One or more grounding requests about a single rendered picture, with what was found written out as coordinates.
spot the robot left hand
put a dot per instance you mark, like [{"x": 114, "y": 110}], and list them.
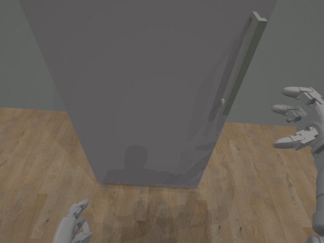
[{"x": 69, "y": 225}]

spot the robot right hand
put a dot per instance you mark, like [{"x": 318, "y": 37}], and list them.
[{"x": 315, "y": 118}]

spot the robot right forearm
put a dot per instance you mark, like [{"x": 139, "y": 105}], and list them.
[{"x": 318, "y": 217}]

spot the handle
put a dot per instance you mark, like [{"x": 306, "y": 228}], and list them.
[{"x": 252, "y": 43}]

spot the fridge door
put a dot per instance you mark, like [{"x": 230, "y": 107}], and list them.
[{"x": 142, "y": 80}]

